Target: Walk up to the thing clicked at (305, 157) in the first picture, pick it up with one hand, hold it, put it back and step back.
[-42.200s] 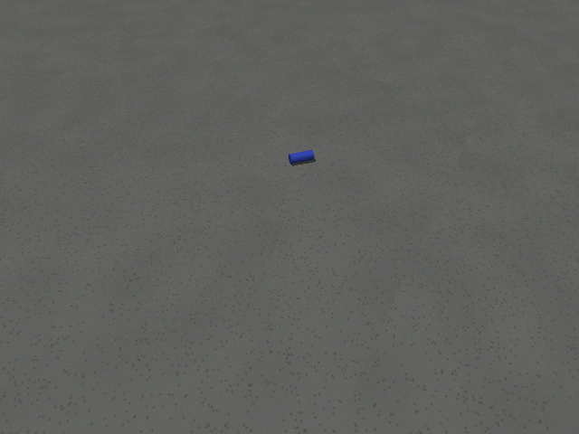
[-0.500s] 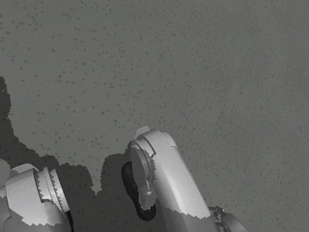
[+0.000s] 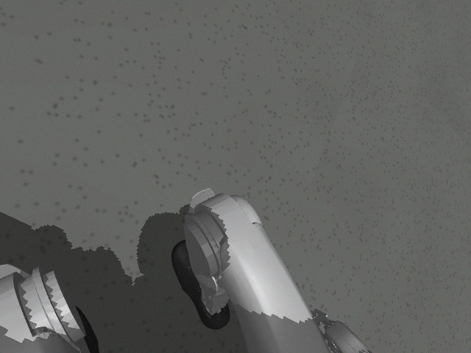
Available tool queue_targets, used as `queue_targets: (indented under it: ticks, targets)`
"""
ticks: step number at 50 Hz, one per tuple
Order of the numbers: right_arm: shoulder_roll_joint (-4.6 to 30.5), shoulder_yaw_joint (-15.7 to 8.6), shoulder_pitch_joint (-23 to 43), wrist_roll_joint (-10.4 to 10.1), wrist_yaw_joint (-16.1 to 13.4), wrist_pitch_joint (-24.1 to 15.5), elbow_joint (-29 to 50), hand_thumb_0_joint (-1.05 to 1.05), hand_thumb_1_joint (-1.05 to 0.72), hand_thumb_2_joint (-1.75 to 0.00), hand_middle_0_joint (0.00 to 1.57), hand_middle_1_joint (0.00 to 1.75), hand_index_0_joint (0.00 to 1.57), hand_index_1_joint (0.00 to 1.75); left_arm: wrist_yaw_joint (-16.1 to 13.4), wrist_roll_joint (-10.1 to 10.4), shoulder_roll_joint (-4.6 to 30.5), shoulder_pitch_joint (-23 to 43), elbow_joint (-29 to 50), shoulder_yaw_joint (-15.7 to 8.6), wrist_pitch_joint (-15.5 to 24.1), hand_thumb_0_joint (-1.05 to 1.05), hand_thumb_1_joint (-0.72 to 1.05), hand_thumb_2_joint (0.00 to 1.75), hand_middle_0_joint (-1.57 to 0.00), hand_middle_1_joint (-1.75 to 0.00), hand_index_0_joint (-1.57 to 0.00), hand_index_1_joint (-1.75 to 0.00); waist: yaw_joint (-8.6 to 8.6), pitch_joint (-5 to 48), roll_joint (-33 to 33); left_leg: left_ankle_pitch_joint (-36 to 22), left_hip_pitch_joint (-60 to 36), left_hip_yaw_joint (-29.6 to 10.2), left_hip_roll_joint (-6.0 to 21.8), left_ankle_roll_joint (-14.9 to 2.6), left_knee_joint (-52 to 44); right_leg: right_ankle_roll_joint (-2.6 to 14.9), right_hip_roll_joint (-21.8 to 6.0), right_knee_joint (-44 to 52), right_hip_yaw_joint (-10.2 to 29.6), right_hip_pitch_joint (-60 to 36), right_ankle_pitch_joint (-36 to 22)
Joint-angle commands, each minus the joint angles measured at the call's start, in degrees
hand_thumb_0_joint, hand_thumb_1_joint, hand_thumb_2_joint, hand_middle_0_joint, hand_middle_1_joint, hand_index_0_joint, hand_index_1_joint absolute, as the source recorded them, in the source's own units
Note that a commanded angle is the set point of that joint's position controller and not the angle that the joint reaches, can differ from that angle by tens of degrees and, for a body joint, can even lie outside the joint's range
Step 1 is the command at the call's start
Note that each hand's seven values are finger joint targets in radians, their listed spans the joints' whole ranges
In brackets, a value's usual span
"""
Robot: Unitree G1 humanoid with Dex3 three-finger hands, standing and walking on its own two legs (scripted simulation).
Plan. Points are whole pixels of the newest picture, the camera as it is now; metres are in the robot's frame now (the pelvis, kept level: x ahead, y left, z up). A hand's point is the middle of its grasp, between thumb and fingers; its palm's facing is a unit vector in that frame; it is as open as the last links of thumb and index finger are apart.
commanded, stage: rest palm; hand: left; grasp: from above
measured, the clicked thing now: out of the picture +0.49 +0.33 -0.28
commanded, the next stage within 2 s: close in 0.82 s
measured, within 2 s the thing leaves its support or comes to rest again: neither
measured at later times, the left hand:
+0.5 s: hand out of the picture +0.47 +0.32 -0.24, palm faces -0.44 -0.06 -0.90, open 13.9 cm
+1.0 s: hand out of the picture +0.47 +0.32 -0.25, palm faces -0.49 -0.09 -0.87, open 13.2 cm
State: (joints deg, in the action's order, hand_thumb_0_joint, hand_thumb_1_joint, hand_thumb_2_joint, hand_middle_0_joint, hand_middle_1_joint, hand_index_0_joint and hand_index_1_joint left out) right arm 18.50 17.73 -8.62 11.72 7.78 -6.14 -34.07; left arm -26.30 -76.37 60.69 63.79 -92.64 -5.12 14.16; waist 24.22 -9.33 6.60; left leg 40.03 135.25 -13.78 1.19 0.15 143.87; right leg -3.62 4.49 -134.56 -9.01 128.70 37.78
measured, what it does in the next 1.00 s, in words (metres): stands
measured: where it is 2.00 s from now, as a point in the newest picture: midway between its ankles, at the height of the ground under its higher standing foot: (152, 333)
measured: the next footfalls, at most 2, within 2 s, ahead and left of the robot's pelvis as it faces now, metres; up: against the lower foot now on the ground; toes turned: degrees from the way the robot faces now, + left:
none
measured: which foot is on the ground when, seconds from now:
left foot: down 0.00-1.00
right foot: down 0.00-1.00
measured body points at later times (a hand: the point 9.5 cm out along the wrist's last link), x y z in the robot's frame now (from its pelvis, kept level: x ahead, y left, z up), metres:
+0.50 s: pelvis +0.00 +0.00 +0.00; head +0.27 +0.14 +0.33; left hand +0.49 +0.32 -0.19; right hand +0.05 -0.25 -0.05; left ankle +0.07 +0.13 -0.28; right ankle +0.11 -0.12 -0.28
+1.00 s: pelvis +0.00 +0.00 +0.00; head +0.29 +0.12 +0.31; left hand +0.49 +0.32 -0.20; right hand +0.03 -0.25 -0.05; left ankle +0.07 +0.13 -0.28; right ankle +0.11 -0.12 -0.28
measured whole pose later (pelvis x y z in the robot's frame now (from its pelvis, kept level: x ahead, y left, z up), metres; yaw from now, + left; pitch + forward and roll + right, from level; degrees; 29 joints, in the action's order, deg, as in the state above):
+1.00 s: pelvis +0.00 +0.00 +0.00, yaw -1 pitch +27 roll -15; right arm 20.3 20.6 -7.6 13.2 9.2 -7.9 -33.5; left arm -26.5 -74.6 63.1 62.4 -92.7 -3.6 16.2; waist 23.9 -12.9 8.9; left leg 40.2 134.3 -15.7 1.3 0.3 145.2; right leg -3.8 5.0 -134.5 -10.5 127.4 37.1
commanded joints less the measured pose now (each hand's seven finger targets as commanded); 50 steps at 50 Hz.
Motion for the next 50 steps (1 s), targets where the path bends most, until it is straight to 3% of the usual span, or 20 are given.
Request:
queue_targets:
  ticks: [1, 6, 7, 13, 15, 17, 18, 20, 24, 28, 30, 32, 33, 34, 38, 42, 45, 50]
  targets:
    - [19.37, -6.10, -12.73, 0.34, -0.81, 0.65, -0.32, 0.00, -0.91, -0.90, 0.20, 0.30, 0.20, 0.30, -0.62, 1.45, 14.72, 12.96, 8.22, -2.01, 0.81, 0.00, -0.56, 1.03, -0.08, -0.94, -0.06, -0.97, 1.67, 38.40, -30.14, -18.01, -31.80, 5.26, 1.21, -0.63, -12.78, 5.34, 1.15, 12.03, -5.62, -22.35, -17.34]
    - [19.50, -5.50, -11.36, 0.96, -0.93, 1.38, 0.25, 0.00, -0.91, -0.91, 0.20, 0.30, 0.20, 0.30, -0.86, 0.70, 15.33, 13.32, 9.53, -1.71, 3.23, 0.00, -0.55, 1.04, -0.09, -0.95, -0.06, -0.97, 1.56, 37.72, -30.95, -15.93, -32.19, 4.69, 1.44, -0.34, -12.70, 5.62, 1.32, 12.17, -6.29, -21.41, -15.21]
    - [19.30, -5.24, -11.73, 1.18, -0.78, 1.34, 0.53, 0.00, -0.91, -0.90, 0.20, 0.30, 0.20, 0.30, -0.81, 0.37, 14.58, 13.07, 9.49, -0.92, 3.70, 0.00, -0.54, 1.01, -0.08, -0.96, -0.06, -0.98, 2.14, 36.85, -30.87, -14.99, -31.80, 4.76, 1.34, -0.45, -12.56, 5.53, 1.29, 12.14, -6.25, -21.39, -14.65]
    - [18.75, -4.83, -9.91, 1.59, -0.80, 1.09, -0.52, 0.00, -0.90, -0.90, 0.20, 0.30, 0.20, 0.30, -3.05, 0.16, 13.69, 14.33, 9.16, 0.90, 5.25, 0.00, -0.52, 1.04, -0.09, -0.96, -0.07, -0.98, 1.74, 36.77, -30.68, -10.70, -31.36, 4.28, 1.69, -0.70, -13.30, 5.03, 1.79, 12.46, -6.71, -20.90, -12.29]
    - [19.22, -5.15, -9.37, 1.46, -0.69, 0.79, -0.76, 0.00, -0.90, -0.90, 0.20, 0.30, 0.20, 0.30, -4.15, -0.04, 12.44, 15.87, 9.75, 1.99, 5.34, 0.00, -0.52, 1.04, -0.09, -0.97, -0.07, -0.98, 1.85, 37.15, -31.85, -11.69, -32.60, 4.02, 1.68, -0.47, -13.71, 4.91, 1.77, 11.68, -7.25, -19.84, -13.27]
    - [19.15, -4.92, -9.32, 1.54, -0.45, 0.21, -1.31, 0.00, -0.90, -0.90, 0.20, 0.30, 0.20, 0.30, -5.32, -0.54, 12.17, 13.79, 6.10, 2.11, 4.79, 0.00, -0.52, 1.03, -0.09, -0.97, -0.08, -0.98, 2.07, 34.93, -31.12, -11.35, -32.13, 3.53, 1.77, -0.40, -13.84, 4.96, 1.85, 10.88, -7.54, -18.08, -13.04]
    - [19.23, -4.74, -9.28, 1.52, -0.36, 0.05, -1.37, 0.00, -0.90, -0.90, 0.20, 0.30, 0.20, 0.30, -5.82, -0.76, 10.86, 14.46, 6.11, 3.32, 4.79, 0.00, -0.52, 1.05, -0.09, -0.96, -0.07, -0.98, 2.69, 34.89, -31.08, -12.30, -32.05, 3.47, 1.81, -0.40, -14.05, 4.70, 1.91, 11.00, -7.66, -18.82, -14.30]
    - [19.24, -4.45, -9.03, 1.48, -0.41, -0.22, -1.49, 0.00, -0.90, -0.90, 0.20, 0.30, 0.20, 0.30, -6.95, -1.24, 11.81, 14.10, 3.70, 2.98, 4.21, 0.00, -0.49, 1.03, -0.11, -0.96, -0.09, -0.98, 2.66, 34.26, -29.67, -11.73, -30.18, 3.73, 1.72, -0.64, -14.12, 4.64, 2.09, 11.28, -7.56, -19.64, -14.55]
    - [19.69, -4.48, -8.26, 1.21, 0.05, -1.52, -1.39, 0.00, -0.91, -0.91, 0.20, 0.30, 0.20, 0.30, -8.26, -1.25, 10.36, 14.53, 1.63, 4.57, 2.40, 0.00, -0.49, 1.01, -0.11, -0.97, -0.10, -0.98, 2.76, 32.74, -30.11, -11.15, -30.21, 3.33, 1.87, -0.29, -14.61, 4.73, 1.87, 10.73, -7.44, -17.44, -14.24]
    - [20.06, -4.49, -8.52, 1.28, 0.68, -2.81, -0.55, 0.00, -0.91, -0.91, 0.20, 0.30, 0.20, 0.30, -9.18, -0.89, 11.87, 15.54, 2.23, 2.79, 0.66, 0.00, -0.44, 0.96, -0.14, -0.94, -0.14, -0.95, 2.92, 34.38, -31.56, -12.34, -31.92, 2.87, 2.12, -0.13, -14.91, 4.70, 1.62, 10.24, -7.25, -17.93, -15.12]
    - [20.10, -4.37, -8.42, 1.00, 1.01, -3.21, -0.83, 0.00, -0.91, -0.91, 0.20, 0.30, 0.20, 0.30, -9.08, -0.33, 12.67, 16.39, 3.97, 2.15, 0.11, 0.00, -0.46, 0.95, -0.13, -0.94, -0.12, -0.94, 2.77, 35.30, -33.25, -13.48, -32.35, 2.80, 2.32, 0.09, -14.87, 4.65, 1.40, 10.13, -7.11, -18.17, -15.96]
    - [20.50, -4.44, -9.00, 1.04, 1.25, -3.30, -1.00, 0.00, -0.91, -0.91, 0.20, 0.30, 0.20, 0.30, -8.80, -0.37, 15.70, 15.93, 4.43, -0.49, -0.47, 0.00, -0.46, 0.95, -0.13, -0.94, -0.12, -0.95, 2.35, 36.33, -34.01, -13.79, -32.96, 2.50, 2.48, 0.25, -14.96, 4.81, 1.36, 9.65, -7.23, -18.14, -15.48]
    - [20.38, -4.47, -9.02, 1.02, 1.27, -3.41, -0.34, 0.00, -0.91, -0.91, 0.20, 0.30, 0.20, 0.30, -8.30, -0.33, 14.75, 14.77, 2.29, -0.02, -0.88, 0.00, -0.46, 0.95, -0.14, -0.92, -0.13, -0.93, 2.63, 35.27, -32.95, -12.67, -32.04, 2.85, 2.22, 0.03, -14.53, 4.96, 1.27, 9.80, -6.92, -18.15, -14.62]
    - [20.26, -4.34, -9.44, 1.10, 1.36, -3.30, -0.66, 0.00, -0.91, -0.91, 0.20, 0.30, 0.20, 0.30, -8.09, 0.03, 15.73, 15.59, 4.68, -1.03, -0.85, 0.00, -0.44, 0.94, -0.15, -0.92, -0.14, -0.93, 2.76, 36.44, -33.37, -13.88, -32.01, 3.03, 2.36, -0.09, -14.24, 4.79, 1.38, 10.18, -6.89, -19.49, -15.75]
    - [20.84, -4.53, -10.05, 1.17, 1.32, -3.31, 0.06, 0.00, -0.91, -0.91, 0.20, 0.30, 0.20, 0.30, -6.00, 1.05, 13.69, 14.08, 3.56, 0.15, -1.26, 0.00, -0.43, 0.94, -0.15, -0.93, -0.14, -0.94, 3.55, 34.90, -30.48, -13.30, -29.55, 4.22, 1.83, -0.76, -12.34, 4.80, 1.61, 11.33, -6.47, -20.63, -15.62]
    - [19.92, -3.38, -10.56, 1.00, 1.08, -2.62, -0.39, 0.00, -0.91, -0.91, 0.20, 0.30, 0.20, 0.30, -3.46, 2.92, 14.57, 12.83, 4.85, 0.08, -0.12, 0.00, -0.40, 0.96, -0.18, -0.94, -0.17, -0.94, 3.04, 34.88, -28.80, -13.70, -28.28, 4.21, 1.96, -0.80, -12.04, 4.79, 1.70, 12.32, -6.61, -23.24, -15.37]
    - [19.89, -3.28, -10.57, 1.09, 0.81, -2.07, -0.13, 0.00, -0.91, -0.91, 0.20, 0.30, 0.20, 0.30, -1.88, 3.09, 13.49, 11.71, 5.30, 1.55, 1.42, 0.00, -0.39, 0.96, -0.19, -0.95, -0.18, -0.95, 3.13, 35.20, -28.09, -13.36, -28.85, 4.01, 1.92, -0.71, -12.18, 4.79, 1.79, 12.32, -6.67, -23.85, -14.91]
    - [20.56, -2.66, -10.11, 1.43, 0.41, -1.18, 0.24, 0.00, -0.90, -0.90, 0.20, 0.30, 0.20, 0.30, -2.76, 2.06, 17.28, 12.94, 9.76, 0.10, 3.93, 0.00, -0.29, 0.84, -0.23, -0.89, -0.24, -0.88, 2.03, 36.98, -31.25, -16.26, -32.79, 3.49, 2.15, -0.07, -11.85, 5.13, 1.77, 11.84, -7.16, -23.80, -16.20]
